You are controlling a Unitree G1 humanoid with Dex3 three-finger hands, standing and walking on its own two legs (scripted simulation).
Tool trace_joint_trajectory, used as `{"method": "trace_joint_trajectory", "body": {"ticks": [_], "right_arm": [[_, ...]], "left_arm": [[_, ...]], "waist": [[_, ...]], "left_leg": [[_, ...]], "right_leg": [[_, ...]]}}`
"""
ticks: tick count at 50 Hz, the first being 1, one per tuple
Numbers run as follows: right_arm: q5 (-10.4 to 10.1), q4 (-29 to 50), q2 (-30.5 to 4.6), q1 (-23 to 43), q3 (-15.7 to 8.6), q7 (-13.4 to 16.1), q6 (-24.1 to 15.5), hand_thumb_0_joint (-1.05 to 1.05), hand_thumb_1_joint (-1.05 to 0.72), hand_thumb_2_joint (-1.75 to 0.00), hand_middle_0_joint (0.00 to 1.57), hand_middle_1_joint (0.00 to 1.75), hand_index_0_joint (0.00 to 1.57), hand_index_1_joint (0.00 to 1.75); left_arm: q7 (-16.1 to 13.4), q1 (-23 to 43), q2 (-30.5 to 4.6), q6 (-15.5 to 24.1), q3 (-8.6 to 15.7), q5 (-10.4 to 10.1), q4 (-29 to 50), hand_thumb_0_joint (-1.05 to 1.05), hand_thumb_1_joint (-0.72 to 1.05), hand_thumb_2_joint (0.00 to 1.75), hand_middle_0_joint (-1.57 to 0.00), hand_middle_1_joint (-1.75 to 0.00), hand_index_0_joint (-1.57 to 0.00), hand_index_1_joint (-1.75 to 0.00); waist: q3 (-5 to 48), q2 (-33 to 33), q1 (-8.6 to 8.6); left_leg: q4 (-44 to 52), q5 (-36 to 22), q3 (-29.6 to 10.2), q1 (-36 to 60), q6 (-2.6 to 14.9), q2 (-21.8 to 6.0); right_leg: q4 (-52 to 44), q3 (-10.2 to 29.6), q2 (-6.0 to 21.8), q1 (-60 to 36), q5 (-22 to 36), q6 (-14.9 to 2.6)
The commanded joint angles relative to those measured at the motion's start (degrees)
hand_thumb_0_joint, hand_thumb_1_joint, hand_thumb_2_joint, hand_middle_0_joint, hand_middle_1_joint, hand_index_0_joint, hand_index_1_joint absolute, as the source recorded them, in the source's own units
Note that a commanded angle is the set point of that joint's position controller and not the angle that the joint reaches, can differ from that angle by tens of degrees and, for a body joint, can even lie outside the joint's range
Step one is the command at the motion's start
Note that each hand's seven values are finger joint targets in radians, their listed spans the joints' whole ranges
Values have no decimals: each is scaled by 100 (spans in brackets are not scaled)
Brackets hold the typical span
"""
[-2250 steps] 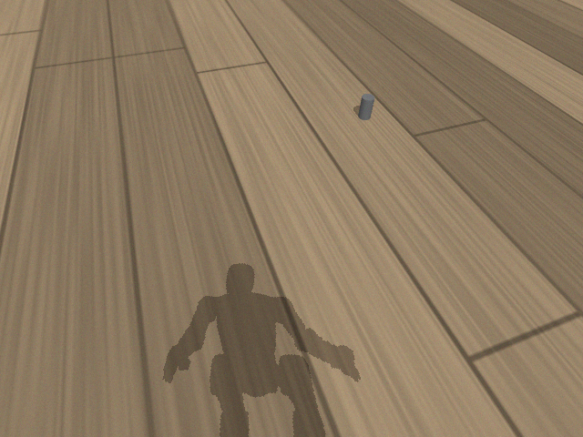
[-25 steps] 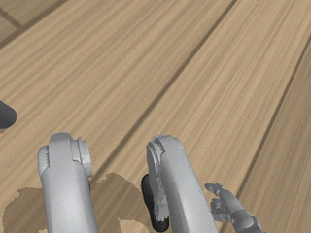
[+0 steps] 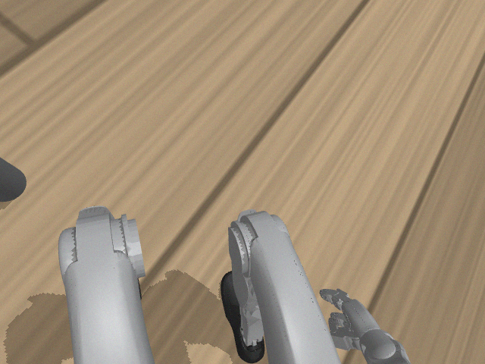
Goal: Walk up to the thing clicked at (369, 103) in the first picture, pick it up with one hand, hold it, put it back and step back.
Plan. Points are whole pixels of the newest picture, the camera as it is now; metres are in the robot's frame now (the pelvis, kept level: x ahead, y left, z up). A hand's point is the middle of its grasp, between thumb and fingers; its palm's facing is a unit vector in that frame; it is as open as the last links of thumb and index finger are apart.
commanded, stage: rise first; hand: left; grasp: from above
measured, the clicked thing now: out of the picture +0.38 +0.43 -0.27
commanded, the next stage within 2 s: approach in 0.32 s
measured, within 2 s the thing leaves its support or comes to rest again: neither
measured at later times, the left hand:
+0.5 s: hand out of the picture +0.36 +0.44 -0.14, palm faces -0.36 -0.16 -0.92, open 13.7 cm
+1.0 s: hand out of the picture +0.37 +0.40 -0.21, palm faces -0.40 -0.20 -0.89, open 14.4 cm
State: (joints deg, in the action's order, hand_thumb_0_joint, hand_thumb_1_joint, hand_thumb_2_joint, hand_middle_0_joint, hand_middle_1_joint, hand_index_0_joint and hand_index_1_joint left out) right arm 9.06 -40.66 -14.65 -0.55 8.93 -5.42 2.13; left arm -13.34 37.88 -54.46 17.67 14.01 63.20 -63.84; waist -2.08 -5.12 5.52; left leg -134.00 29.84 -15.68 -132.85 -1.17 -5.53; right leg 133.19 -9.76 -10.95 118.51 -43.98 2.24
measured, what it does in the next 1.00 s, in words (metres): stands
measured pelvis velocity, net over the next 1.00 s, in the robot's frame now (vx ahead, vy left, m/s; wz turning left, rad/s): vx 0.00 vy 0.00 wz -0.02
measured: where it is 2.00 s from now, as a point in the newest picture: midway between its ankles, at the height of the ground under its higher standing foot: (189, 327)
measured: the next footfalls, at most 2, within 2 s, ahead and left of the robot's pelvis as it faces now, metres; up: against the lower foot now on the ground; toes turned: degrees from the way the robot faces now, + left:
none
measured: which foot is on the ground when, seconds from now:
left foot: down 0.00-1.00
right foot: down 0.00-1.00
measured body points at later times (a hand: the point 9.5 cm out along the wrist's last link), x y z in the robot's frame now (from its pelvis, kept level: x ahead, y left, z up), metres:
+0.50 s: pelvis +0.00 +0.00 +0.00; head +0.21 +0.12 +0.38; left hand +0.38 +0.44 -0.09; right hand +0.16 -0.24 -0.11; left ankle +0.11 +0.15 -0.31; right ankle +0.09 -0.11 -0.31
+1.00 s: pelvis +0.00 +0.00 -0.02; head +0.23 +0.13 +0.34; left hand +0.39 +0.41 -0.16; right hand +0.12 -0.26 -0.11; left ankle +0.11 +0.15 -0.31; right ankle +0.09 -0.11 -0.31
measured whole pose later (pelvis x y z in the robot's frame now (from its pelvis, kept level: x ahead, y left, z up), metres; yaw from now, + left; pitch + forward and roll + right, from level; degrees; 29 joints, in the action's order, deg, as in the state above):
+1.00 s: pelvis +0.00 +0.00 -0.02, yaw -1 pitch +24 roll -11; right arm 11.7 -41.6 -15.3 -0.9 12.2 -6.0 -1.3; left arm -22.6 44.0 -56.0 20.0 14.3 69.8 -79.2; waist -5.5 -8.3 9.6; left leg -137.7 29.5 -17.6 -134.9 -2.2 -5.2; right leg 136.7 -11.0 -11.7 121.1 -43.2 2.2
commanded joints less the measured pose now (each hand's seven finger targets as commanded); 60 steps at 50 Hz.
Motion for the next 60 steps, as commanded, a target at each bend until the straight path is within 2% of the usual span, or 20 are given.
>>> {"method": "trace_joint_trajectory", "body": {"ticks": [1,7,10,12,19,21,22,24,27,29,31,33,35,39,45,47,50,55,59,60], "right_arm": [[-46,198,-1450,-717,-511,85,-28,0,-89,-89,20,30,20,30],[-69,216,-1445,-681,-478,72,-14,0,-89,-89,20,30,20,30],[-45,177,-1438,-689,-420,71,0,0,-89,-89,20,30,20,30],[-34,165,-1408,-676,-399,56,-18,0,-89,-89,20,30,20,30],[32,147,-1435,-695,-428,57,-44,0,-90,-90,20,30,20,30],[40,158,-1436,-692,-456,52,-52,0,-89,-90,20,30,20,30],[17,162,-1444,-723,-501,57,-59,0,-88,-89,20,30,20,30],[4,161,-1442,-793,-542,62,-74,0,-88,-89,20,30,20,30],[-58,131,-1415,-889,-620,90,-83,0,-88,-89,20,30,20,30],[-82,89,-1419,-972,-620,106,-75,0,-89,-89,20,30,20,30],[-94,101,-1441,-975,-582,103,-72,0,-88,-89,20,30,20,30],[-95,144,-1410,-905,-503,85,-65,0,-87,-89,20,30,20,30],[-89,189,-1401,-831,-416,67,-88,0,-87,-89,20,30,20,30],[-2,202,-1390,-692,-214,40,-141,0,-88,-89,20,30,20,30],[199,131,-1512,-615,-121,28,-304,0,-88,-89,20,30,20,30],[281,102,-1599,-659,-145,8,-396,0,-88,-89,20,30,20,30],[374,-1,-1634,-682,-137,-29,-488,0,-88,-89,20,30,20,30],[416,-67,-1672,-767,-172,-92,-631,0,-88,-89,20,30,20,30],[409,-111,-1614,-764,-137,-147,-681,0,-88,-89,20,30,20,30],[448,-94,-1627,-736,-117,-159,-682,0,-88,-89,20,30,20,30]], "left_arm": [[-108,1210,-1812,-94,217,-198,767,0,-46,91,-21,-82,-18,-84],[-30,1156,-1762,-2,169,-205,789,0,-43,89,-23,-79,-21,-81],[-122,1196,-1962,99,322,-137,855,0,-43,88,-22,-82,-20,-84],[-178,1170,-1859,154,281,-121,687,0,-45,90,-21,-83,-19,-85],[-346,1259,-2119,159,514,-50,814,0,-45,90,-21,-83,-19,-85],[-327,1286,-2012,92,417,-70,843,0,-46,91,-20,-83,-19,-85],[-312,1413,-2031,55,436,-101,1060,0,-48,94,-14,-89,-13,-90],[-224,1438,-1749,-63,198,-161,1042,0,-52,96,-10,-93,-10,-93],[-61,1669,-1273,-200,-319,-205,1106,0,-55,99,-9,-92,-8,-94],[-1,1570,-1114,-258,-491,-153,915,0,-55,98,-9,-94,-8,-95],[-40,1531,-1313,-274,-356,-128,725,0,-55,99,-8,-90,-6,-91],[-102,1381,-1256,-273,-314,-68,482,0,-56,100,-7,-91,-6,-92],[-241,1402,-1215,-215,-279,-73,95,0,-55,99,-7,-92,-6,-93],[-577,1478,-1602,5,-12,180,-522,0,-58,101,-7,-92,-5,-94],[-1074,1951,-2106,273,280,498,-695,0,-57,100,-7,-93,-5,-95],[-1256,2236,-2275,315,404,541,-548,0,-57,100,-7,-91,-5,-93],[-1378,2134,-2228,267,343,593,-730,0,-55,98,-8,-91,-7,-92],[-1367,2093,-2090,83,188,457,-858,0,-54,99,-9,-90,-7,-92],[-1278,1819,-1946,-45,67,377,-1047,0,-52,98,-9,-93,-8,-94],[-1263,1760,-1983,-38,114,354,-1035,0,-52,98,-9,-92,-8,-93]], "waist": [[3637,2273,-99],[3587,2269,-130],[3676,2228,-144],[3591,2125,-112],[3907,2404,-239],[3955,2384,-184],[4109,2412,-186],[3971,2442,-71],[3866,2307,120],[3615,2186,147],[3513,2021,91],[3468,1888,35],[3256,1638,127],[3173,1617,86],[3452,2315,145],[3589,2490,252],[3656,2712,274],[3503,2637,363],[3339,2459,290],[3355,2466,271]], "left_leg": [[1236,344,725,3705,183,-122],[1271,277,643,3770,164,-108],[1127,19,746,3667,192,-74],[1087,-45,731,3670,196,-85],[1060,-61,808,3848,174,-91],[1062,-15,802,3849,185,-103],[1108,-26,790,3987,185,-105],[1163,95,795,3925,179,-113],[1288,357,704,3936,175,-137],[1325,494,696,3759,159,-112],[1280,378,700,3625,166,-90],[1235,209,719,3527,187,-66],[1137,180,709,3273,214,-61],[927,86,745,3022,219,-48],[753,91,726,3442,146,-99],[641,79,698,3566,127,-129],[562,132,656,3609,94,-161],[467,218,619,3449,95,-170],[408,164,611,3240,111,-167],[404,106,605,3243,116,-159]], "right_leg": [[-1760,-289,38,-439,761,-428],[-1623,-320,41,-354,832,-447],[-1654,-279,20,-618,1037,-411],[-1632,-290,24,-546,1067,-404],[-1682,-251,36,-677,1030,-396],[-1744,-248,19,-672,1011,-395],[-1758,-247,30,-677,1024,-402],[-1801,-241,42,-656,964,-398],[-1871,-265,38,-424,837,-427],[-1898,-262,38,-455,763,-428],[-1877,-256,43,-553,868,-420],[-1805,-274,31,-585,995,-421],[-1779,-308,12,-537,1009,-406],[-1639,-308,-16,-627,1060,-395],[-1434,-374,-27,-520,990,-404],[-1396,-405,-16,-477,992,-388],[-1296,-478,-30,-406,947,-392],[-1260,-545,-14,-320,957,-372],[-1211,-562,-41,-435,1086,-348],[-1216,-569,-57,-503,1143,-337]]}}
